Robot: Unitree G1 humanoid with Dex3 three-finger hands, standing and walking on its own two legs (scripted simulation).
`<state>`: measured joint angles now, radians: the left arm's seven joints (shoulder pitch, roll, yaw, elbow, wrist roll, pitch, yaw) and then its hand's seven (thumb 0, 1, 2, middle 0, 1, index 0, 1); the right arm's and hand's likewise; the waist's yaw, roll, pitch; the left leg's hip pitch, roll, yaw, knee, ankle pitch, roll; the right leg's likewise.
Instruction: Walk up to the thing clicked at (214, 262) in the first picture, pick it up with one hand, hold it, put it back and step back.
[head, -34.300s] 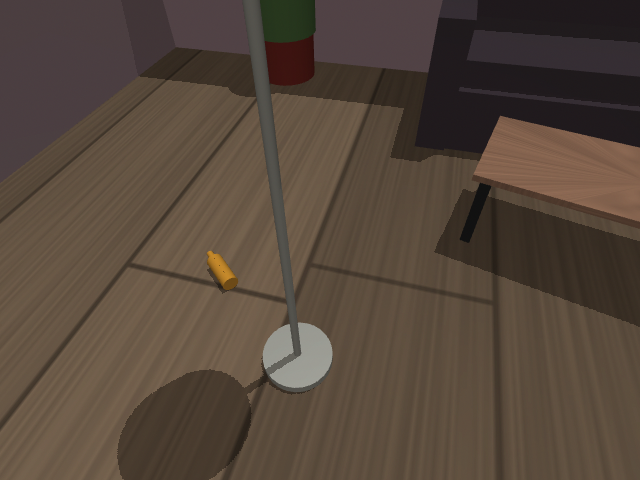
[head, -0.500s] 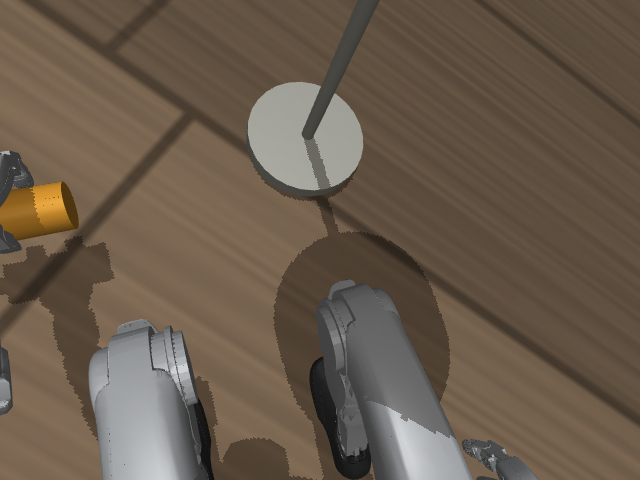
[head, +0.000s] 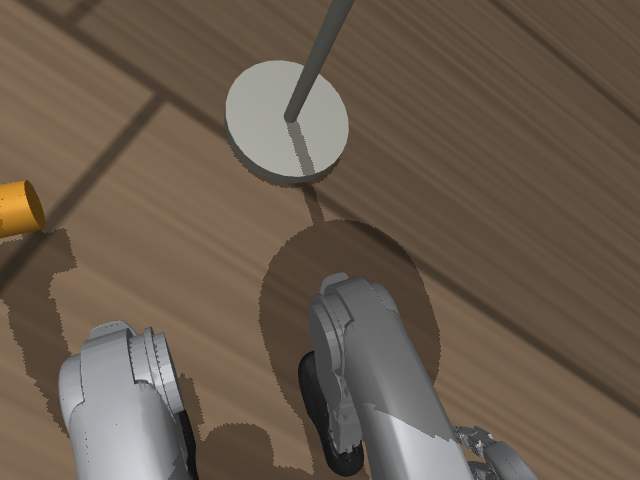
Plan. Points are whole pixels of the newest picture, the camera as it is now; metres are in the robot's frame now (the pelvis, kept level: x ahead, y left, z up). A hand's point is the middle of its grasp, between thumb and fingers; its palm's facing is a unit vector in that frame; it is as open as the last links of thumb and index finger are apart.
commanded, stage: lower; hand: left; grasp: from above
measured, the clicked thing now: out of the picture +0.46 +0.37 -0.21
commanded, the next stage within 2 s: rest in 0.20 s
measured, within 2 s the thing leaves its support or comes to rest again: rests again in 1.20 s
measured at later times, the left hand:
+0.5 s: hand out of the picture +0.46 +0.34 -0.22, palm faces -0.45 -0.11 -0.89, open 9.1 cm
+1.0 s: hand out of the picture +0.46 +0.34 -0.25, palm faces -0.45 -0.12 -0.89, open 9.1 cm
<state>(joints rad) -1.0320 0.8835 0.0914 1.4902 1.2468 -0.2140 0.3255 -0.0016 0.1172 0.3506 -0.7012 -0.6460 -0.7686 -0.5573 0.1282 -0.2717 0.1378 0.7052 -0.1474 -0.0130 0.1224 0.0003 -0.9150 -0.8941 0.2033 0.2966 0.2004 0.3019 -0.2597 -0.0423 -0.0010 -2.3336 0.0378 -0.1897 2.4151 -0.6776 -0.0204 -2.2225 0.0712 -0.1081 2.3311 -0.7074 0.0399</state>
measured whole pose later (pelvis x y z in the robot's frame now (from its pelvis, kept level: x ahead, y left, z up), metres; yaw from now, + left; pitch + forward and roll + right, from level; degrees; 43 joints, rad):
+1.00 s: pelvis +0.00 +0.00 -0.02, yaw -4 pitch +29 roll -13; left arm -1.05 1.03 0.12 1.65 1.27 -0.23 0.50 -0.02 0.12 0.35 -0.77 -0.51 -0.83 -0.43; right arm 0.07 -0.30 0.28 0.67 -0.23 -0.10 0.15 0.00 -0.91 -0.89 0.20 0.30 0.20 0.30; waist -0.33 -0.13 0.12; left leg -2.36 0.04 -0.27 2.52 -0.71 -0.03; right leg -2.23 0.10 -0.16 2.38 -0.70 0.05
